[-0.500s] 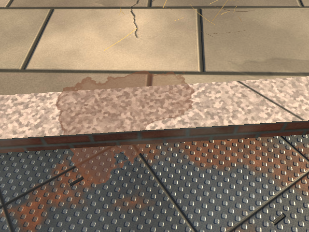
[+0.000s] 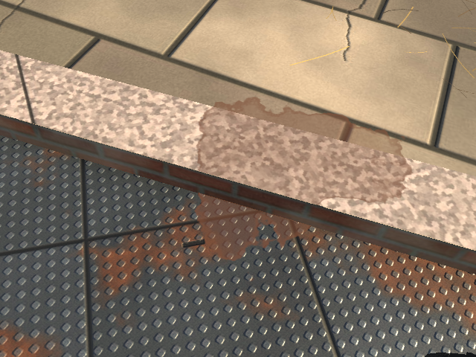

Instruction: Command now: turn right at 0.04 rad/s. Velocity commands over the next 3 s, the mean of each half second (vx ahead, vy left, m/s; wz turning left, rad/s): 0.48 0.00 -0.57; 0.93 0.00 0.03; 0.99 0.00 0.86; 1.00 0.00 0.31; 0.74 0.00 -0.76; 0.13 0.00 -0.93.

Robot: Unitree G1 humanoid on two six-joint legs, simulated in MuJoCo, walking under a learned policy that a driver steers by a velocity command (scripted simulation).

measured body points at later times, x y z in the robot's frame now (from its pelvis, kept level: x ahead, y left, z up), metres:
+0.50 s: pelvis +0.12 -0.11 -0.02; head +0.12 -0.16 +0.43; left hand +0.38 +0.08 -0.08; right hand +0.07 -0.43 -0.14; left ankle +0.02 +0.09 -0.74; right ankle +0.14 -0.26 -0.73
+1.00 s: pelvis +0.43 -0.35 -0.03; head +0.43 -0.36 +0.42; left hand +0.57 -0.10 -0.14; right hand +0.49 -0.65 -0.13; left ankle +0.56 -0.38 -0.74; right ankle +0.17 -0.29 -0.65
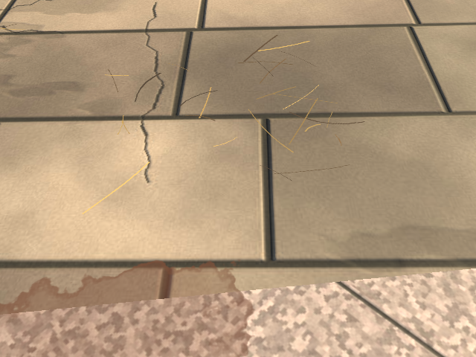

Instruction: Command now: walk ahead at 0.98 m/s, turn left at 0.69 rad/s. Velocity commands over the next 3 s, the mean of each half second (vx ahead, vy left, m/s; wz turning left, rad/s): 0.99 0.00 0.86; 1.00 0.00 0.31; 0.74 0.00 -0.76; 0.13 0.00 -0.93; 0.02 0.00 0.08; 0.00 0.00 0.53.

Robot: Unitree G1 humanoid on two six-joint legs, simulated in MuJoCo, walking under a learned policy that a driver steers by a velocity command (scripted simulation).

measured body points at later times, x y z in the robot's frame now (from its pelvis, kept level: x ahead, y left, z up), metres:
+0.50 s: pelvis +0.41 -0.04 +0.09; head +0.40 -0.03 +0.54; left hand +0.36 +0.25 -0.01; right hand +0.70 -0.21 +0.02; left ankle +0.27 +0.00 -0.45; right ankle +0.51 -0.18 -0.59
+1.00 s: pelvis +0.72 +0.22 +0.14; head +0.72 +0.23 +0.59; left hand +0.69 +0.52 +0.04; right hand +0.91 +0.02 +0.03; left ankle +0.67 +0.26 -0.59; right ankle +0.82 +0.06 -0.47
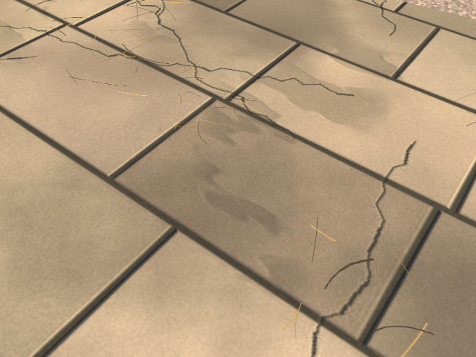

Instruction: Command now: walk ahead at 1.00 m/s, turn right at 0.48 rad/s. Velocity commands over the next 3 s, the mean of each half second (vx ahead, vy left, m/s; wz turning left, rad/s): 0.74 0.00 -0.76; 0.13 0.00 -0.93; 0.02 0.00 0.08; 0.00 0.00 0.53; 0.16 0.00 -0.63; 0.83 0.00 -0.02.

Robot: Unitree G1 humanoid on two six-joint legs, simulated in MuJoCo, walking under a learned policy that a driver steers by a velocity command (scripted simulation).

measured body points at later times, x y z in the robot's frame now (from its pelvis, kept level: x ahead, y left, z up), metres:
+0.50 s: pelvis +0.38 -0.06 +0.00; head +0.43 -0.08 +0.44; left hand +0.57 +0.17 -0.12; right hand +0.53 -0.38 -0.04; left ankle +0.50 +0.11 -0.64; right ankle +0.45 -0.11 -0.73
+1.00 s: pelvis +0.55 -0.06 +0.00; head +0.57 -0.10 +0.45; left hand +0.88 -0.03 -0.08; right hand +0.42 -0.34 -0.10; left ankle +0.70 -0.05 -0.73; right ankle +0.44 -0.15 -0.67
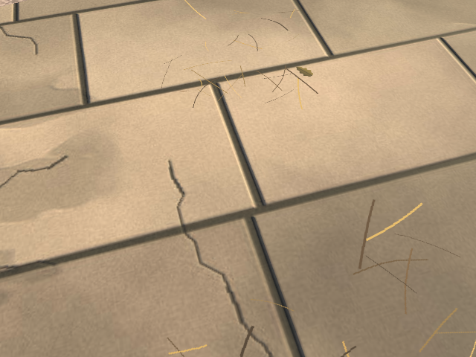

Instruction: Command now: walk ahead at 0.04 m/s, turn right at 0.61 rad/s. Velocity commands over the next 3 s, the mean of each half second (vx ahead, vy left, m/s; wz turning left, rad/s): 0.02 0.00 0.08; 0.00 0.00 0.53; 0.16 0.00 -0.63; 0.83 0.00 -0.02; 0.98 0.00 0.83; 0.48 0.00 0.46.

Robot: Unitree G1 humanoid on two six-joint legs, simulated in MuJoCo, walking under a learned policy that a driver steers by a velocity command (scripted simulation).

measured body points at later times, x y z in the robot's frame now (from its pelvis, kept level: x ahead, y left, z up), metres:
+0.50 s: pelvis +0.00 -0.02 +0.00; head +0.03 -0.02 +0.45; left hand +0.15 +0.25 -0.09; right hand +0.15 -0.29 -0.11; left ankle -0.02 +0.11 -0.69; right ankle +0.00 -0.13 -0.73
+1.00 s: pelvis +0.01 +0.02 +0.00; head +0.03 +0.04 +0.45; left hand +0.02 +0.33 -0.11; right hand +0.29 -0.13 -0.07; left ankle -0.03 +0.10 -0.73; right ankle +0.09 -0.11 -0.71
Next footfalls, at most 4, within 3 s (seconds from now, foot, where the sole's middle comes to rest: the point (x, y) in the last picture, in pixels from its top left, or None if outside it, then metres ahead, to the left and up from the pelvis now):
0.12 right None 0.04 -0.13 -0.77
0.60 left None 0.01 0.11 -0.77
1.06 right None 0.11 -0.09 -0.77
1.40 left None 0.05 0.14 -0.77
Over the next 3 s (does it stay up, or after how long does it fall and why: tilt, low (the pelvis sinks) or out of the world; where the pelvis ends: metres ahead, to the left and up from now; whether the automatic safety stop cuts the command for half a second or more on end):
stays up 1.03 0.11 -0.01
